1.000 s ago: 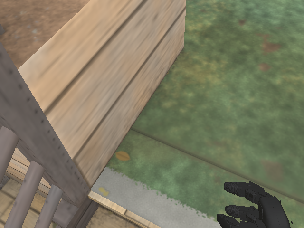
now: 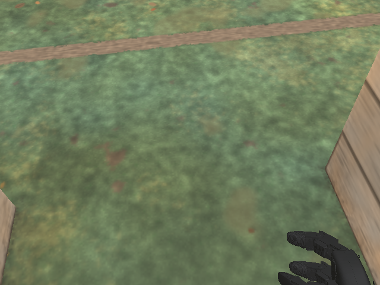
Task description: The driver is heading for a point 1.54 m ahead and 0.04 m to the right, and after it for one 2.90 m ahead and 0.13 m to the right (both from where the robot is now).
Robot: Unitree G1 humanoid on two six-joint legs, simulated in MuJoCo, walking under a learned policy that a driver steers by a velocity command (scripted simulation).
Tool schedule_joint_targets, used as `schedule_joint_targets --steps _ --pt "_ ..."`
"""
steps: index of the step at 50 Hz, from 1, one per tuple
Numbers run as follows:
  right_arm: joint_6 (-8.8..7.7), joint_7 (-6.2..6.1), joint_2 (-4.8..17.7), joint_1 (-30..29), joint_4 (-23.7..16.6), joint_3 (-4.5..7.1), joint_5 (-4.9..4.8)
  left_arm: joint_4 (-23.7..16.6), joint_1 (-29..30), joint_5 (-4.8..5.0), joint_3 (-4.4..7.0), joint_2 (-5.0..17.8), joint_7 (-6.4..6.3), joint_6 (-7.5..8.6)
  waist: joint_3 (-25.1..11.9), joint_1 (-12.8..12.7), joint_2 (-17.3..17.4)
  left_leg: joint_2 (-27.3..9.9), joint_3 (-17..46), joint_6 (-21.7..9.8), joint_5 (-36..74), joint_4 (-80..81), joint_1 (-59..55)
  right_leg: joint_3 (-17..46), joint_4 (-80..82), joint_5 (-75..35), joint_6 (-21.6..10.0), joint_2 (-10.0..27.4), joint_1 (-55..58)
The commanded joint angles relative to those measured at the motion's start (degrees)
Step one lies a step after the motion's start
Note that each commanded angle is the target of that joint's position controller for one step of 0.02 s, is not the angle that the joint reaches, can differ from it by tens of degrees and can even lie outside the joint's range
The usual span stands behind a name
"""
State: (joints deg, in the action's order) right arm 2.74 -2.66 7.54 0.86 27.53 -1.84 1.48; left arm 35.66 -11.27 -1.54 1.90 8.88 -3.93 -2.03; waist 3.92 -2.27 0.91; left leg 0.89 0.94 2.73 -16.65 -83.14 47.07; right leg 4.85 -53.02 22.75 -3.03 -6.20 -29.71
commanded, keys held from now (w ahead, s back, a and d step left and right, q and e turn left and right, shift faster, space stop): e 0.12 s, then w+e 0.04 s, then w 0.84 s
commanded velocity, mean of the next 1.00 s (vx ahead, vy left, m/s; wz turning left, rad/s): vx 0.32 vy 0.00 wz -0.23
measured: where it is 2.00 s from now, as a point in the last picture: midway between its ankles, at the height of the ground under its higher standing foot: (248, 148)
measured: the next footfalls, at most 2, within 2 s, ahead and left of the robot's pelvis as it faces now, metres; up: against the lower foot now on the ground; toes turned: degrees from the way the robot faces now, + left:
left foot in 0.22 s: +0.15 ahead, +0.13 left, +0.00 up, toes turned -11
right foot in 0.72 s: +0.35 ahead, -0.12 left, +0.00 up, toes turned -13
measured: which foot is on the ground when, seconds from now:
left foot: up 0.00-0.20, down 0.22-0.72, up 0.74-1.00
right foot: down 0.00-0.22, up 0.24-0.70, down 0.72-1.00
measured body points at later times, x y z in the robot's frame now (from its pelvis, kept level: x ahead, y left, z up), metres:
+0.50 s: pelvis +0.14 +0.04 +0.06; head +0.14 +0.07 +0.51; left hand +0.36 +0.25 -0.04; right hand +0.11 -0.23 -0.04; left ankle +0.11 +0.14 -0.69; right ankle +0.16 -0.09 -0.61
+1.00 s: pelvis +0.40 -0.07 +0.06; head +0.41 -0.08 +0.51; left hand +0.42 +0.18 -0.07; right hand +0.52 -0.33 -0.05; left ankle +0.54 +0.06 -0.61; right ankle +0.31 -0.11 -0.69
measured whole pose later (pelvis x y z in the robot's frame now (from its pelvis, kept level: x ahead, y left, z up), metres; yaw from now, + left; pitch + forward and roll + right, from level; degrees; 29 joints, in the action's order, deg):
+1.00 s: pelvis +0.40 -0.07 +0.06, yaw -11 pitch +3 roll -1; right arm -3.3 2.4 13.3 9.3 41.3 2.2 2.3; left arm 48.2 -28.6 -0.4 2.8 11.0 0.0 6.3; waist -2.2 -2.7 2.7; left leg -6.2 -0.5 -1.6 -5.8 -56.2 42.0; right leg -2.8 -12.0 12.9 -5.1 -5.3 -1.8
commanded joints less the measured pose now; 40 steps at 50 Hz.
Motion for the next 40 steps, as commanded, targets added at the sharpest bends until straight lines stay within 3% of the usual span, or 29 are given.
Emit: schedule_joint_targets --steps 1,3,6,7,8,9,10,11,12,13,14,15,17,20,24,25,28,30,32,33,34,35,36,37,38,39,40 --pt "0.51 0.19 5.31 -0.68 -3.88 2.21 -0.68 -6.12 1.98 -0.14 3.23 10.36 -0.02 1.35 -9.03 0.52 -4.86 -2.07 0.21 -0.39 -0.79 11.06 -4.48 24.39 22.40 -27.43 -10.50 14.02 11.02" --pt "0.10 0.87 5.26 -1.16 -3.29 2.25 -0.36 -6.29 1.56 -0.46 3.64 10.71 0.48 1.18 -9.03 -0.04 -4.37 -1.63 -0.56 -1.09 -1.03 16.15 -6.44 23.10 23.15 -21.99 -10.37 12.51 12.34" --pt "-0.69 1.17 5.49 -0.97 -2.87 2.00 -1.20 -7.03 2.27 -0.51 4.04 11.01 1.10 0.91 -8.16 -1.64 -8.78 -0.96 0.18 -1.68 -4.75 27.92 -10.98 22.22 25.74 -16.73 -9.66 11.07 13.57" --pt "-1.20 1.19 6.04 0.53 -2.01 2.31 -0.94 -7.01 2.44 -0.69 4.11 11.04 1.47 1.03 -9.18 -1.35 -9.14 -0.57 -0.39 -2.11 -6.79 32.08 -15.43 22.06 26.54 -10.40 -9.12 10.57 12.31" --pt "-1.37 1.07 6.39 2.69 -1.64 2.65 -0.74 -6.55 2.87 -0.63 4.28 11.85 1.96 1.17 -9.44 0.58 -8.33 0.01 -0.74 -2.57 -7.93 35.35 -21.93 23.64 26.77 -4.87 -8.85 10.23 9.21" --pt "-1.75 1.02 5.72 7.32 -0.07 2.76 -1.27 -6.36 4.07 -0.11 3.96 11.47 2.82 1.43 -10.00 3.48 -7.00 1.00 -2.49 -3.46 -5.77 43.92 -30.65 22.05 26.26 2.01 -7.94 8.91 5.37" --pt "-2.23 0.92 4.91 11.77 1.76 2.92 -1.05 -5.03 3.71 0.65 3.50 9.84 3.52 1.63 -9.38 6.17 -4.86 1.61 -4.49 -3.96 -3.02 52.39 -40.23 19.11 23.29 9.01 -5.89 6.30 0.31" --pt "-3.38 0.81 7.44 14.31 2.09 3.52 0.29 -4.82 2.04 1.22 2.16 4.55 3.98 2.23 -10.79 6.45 4.38 -8.25 9.20 -5.50 -13.34 58.59 -48.54 12.09 10.50 14.47 -2.12 1.78 -7.06" --pt "-4.15 0.89 13.69 14.64 0.75 4.35 1.26 -6.07 1.97 1.22 1.31 2.83 4.14 2.70 -8.48 6.05 12.31 -19.80 32.90 -9.01 -33.29 70.76 -50.08 3.97 -1.28 14.42 0.95 -5.27 -18.30" --pt "-3.96 1.41 17.37 16.94 2.03 6.68 1.50 -5.20 1.16 -0.49 2.74 7.70 4.12 3.10 -5.56 5.12 11.94 -22.43 45.93 -13.15 -44.37 77.14 -44.56 4.55 -9.90 10.82 1.36 -2.55 -20.95" --pt "-4.59 1.83 15.27 15.14 2.49 6.18 0.90 -4.62 1.94 -0.73 3.25 9.29 4.36 3.63 -1.68 3.33 7.66 -22.26 43.99 -14.93 -42.42 77.74 -40.14 5.95 -12.19 4.89 0.99 -0.54 -19.76" --pt "-5.40 1.97 13.54 13.08 3.02 5.81 0.30 -3.89 2.98 -0.74 3.46 10.24 4.96 3.96 -0.65 2.05 4.91 -19.40 35.57 -13.95 -34.33 76.24 -37.87 4.25 -11.51 1.19 1.49 0.83 -17.12" --pt "-6.60 1.71 12.15 14.33 5.12 5.47 -0.19 -1.81 2.58 -0.96 3.88 10.93 6.64 3.85 -2.93 2.56 6.03 -13.84 22.93 -12.16 -21.03 74.94 -38.58 -1.57 -10.35 -2.72 2.01 2.17 -12.81" --pt "-8.17 2.38 12.37 18.42 8.92 5.96 -0.11 -0.76 3.41 -0.47 3.13 8.83 8.26 3.75 -3.57 3.51 6.85 -11.40 16.79 -13.14 -12.28 75.12 -40.34 -5.17 -9.54 -7.54 1.29 3.05 -11.64" --pt "-9.27 2.62 11.83 25.15 12.96 5.93 -0.55 -2.20 8.60 -0.67 2.55 8.00 8.15 4.04 -2.11 5.80 7.71 -13.40 15.04 -14.56 -5.55 76.29 -45.74 -6.30 -2.83 -12.91 1.18 4.76 -15.67" --pt "-9.68 2.65 10.87 25.98 13.52 5.74 -0.52 -2.54 9.92 -0.25 2.26 7.77 8.13 4.18 -2.69 6.43 8.11 -13.39 13.82 -14.29 -4.10 75.99 -46.98 -6.64 0.05 -12.69 1.86 4.88 -14.54" --pt "-10.07 2.63 12.21 25.88 14.44 6.30 -0.30 -2.90 12.97 0.51 1.78 6.74 7.98 4.41 -1.49 7.43 7.98 -13.19 10.70 -14.13 0.98 75.76 -46.22 -8.11 9.75 -13.22 2.85 5.69 -10.23" --pt "-10.00 2.69 12.77 26.72 15.57 6.43 -0.41 -3.26 13.96 0.38 1.72 6.68 7.70 4.50 -0.12 7.89 7.82 -13.40 9.24 -14.04 4.27 75.01 -43.69 -9.75 15.31 -11.96 1.92 5.35 -4.42" --pt "-9.62 2.66 14.07 25.86 16.81 6.39 -1.03 -4.57 12.88 0.01 1.96 7.59 7.14 4.85 1.23 6.17 5.98 -15.23 9.35 -13.89 12.10 73.50 -40.94 -10.48 19.95 -11.93 -0.62 5.49 1.60" --pt "-9.40 2.43 14.32 25.67 17.61 6.37 -1.51 -3.95 10.19 -0.15 2.20 7.53 6.68 5.07 1.64 4.62 5.51 -14.92 7.97 -12.88 20.55 70.93 -39.42 -11.48 22.45 -11.81 -1.61 4.14 6.85" --pt "-9.33 2.17 14.85 25.52 18.31 6.29 -1.48 -2.75 4.08 -0.36 2.87 8.14 5.86 5.71 -0.72 1.38 3.98 -13.48 5.55 -11.74 34.55 64.12 -38.21 -11.04 25.42 -13.30 -2.90 2.71 14.94" --pt "-9.34 2.15 13.70 25.33 18.17 5.87 -1.67 -0.24 -5.05 -1.40 3.97 10.02 4.61 6.46 -7.91 -2.36 1.41 -10.22 1.49 -10.36 37.83 51.87 -34.45 -8.36 25.14 -12.67 -4.13 4.06 27.83" --pt "-9.17 2.52 11.35 23.73 15.69 5.05 -1.87 0.29 -16.10 -2.80 5.21 13.87 3.81 6.66 -17.06 -7.50 -4.51 -6.97 -1.93 -9.54 20.98 34.97 -24.69 7.52 28.82 3.67 -6.41 17.98 41.14" --pt "-9.06 2.62 6.98 26.40 13.34 4.38 -3.21 1.09 -17.92 -3.25 6.23 20.87 3.86 6.62 -18.16 -4.29 -18.54 2.78 -1.73 -7.72 -11.14 17.97 -6.35 34.61 37.69 6.87 -12.80 29.73 49.09" --pt "-9.06 2.51 11.10 24.63 14.35 5.41 -1.17 1.45 -15.63 -1.42 5.81 16.64 4.09 6.37 -13.89 -4.00 -10.54 0.35 3.55 -8.71 -8.61 10.49 -1.51 38.63 41.20 5.31 -13.85 29.17 43.30" --pt "-9.05 2.91 11.78 20.03 13.45 5.81 -0.81 1.60 -11.27 -0.69 4.40 12.31 4.29 6.47 -8.50 -1.51 -4.54 -3.00 3.59 -8.91 -2.48 10.58 -1.46 26.94 39.52 -0.87 -12.53 26.28 37.05" --pt "-9.06 3.51 10.60 18.17 13.05 5.46 -0.61 1.95 -9.07 -0.46 3.53 9.47 4.60 6.82 -7.06 -0.27 -2.90 -4.62 3.56 -8.66 0.97 13.24 -3.45 19.66 40.04 -7.27 -10.87 23.04 32.25"
Velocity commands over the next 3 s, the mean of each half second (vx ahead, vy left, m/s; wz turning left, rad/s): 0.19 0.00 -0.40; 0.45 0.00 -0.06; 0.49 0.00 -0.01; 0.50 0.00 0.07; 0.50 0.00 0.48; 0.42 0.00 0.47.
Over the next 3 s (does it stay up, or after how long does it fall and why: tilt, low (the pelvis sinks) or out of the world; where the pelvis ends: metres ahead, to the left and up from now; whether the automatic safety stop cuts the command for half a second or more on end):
stays up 1.54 -0.12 0.05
